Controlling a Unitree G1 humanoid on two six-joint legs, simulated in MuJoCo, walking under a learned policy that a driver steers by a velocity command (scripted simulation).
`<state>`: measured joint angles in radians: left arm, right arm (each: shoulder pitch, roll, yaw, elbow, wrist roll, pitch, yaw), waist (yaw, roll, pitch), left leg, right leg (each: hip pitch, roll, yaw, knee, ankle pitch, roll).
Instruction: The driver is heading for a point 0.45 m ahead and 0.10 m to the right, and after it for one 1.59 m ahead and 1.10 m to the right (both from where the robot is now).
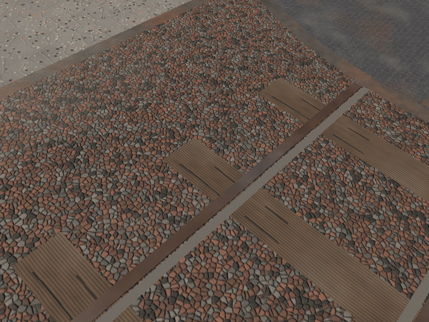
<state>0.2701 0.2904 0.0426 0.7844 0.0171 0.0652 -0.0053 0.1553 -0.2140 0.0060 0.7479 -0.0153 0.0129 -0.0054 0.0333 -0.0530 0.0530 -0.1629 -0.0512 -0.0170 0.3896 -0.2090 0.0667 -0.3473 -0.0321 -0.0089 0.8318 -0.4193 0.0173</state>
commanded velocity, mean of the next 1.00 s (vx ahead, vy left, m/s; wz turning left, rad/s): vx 0.37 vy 0.00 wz -0.02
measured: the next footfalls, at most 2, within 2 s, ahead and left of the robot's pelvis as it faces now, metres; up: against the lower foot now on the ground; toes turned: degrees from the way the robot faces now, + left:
right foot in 0.32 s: +0.07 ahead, -0.12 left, +0.00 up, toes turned -1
left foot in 0.80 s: +0.42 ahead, +0.06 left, +0.00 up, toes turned +3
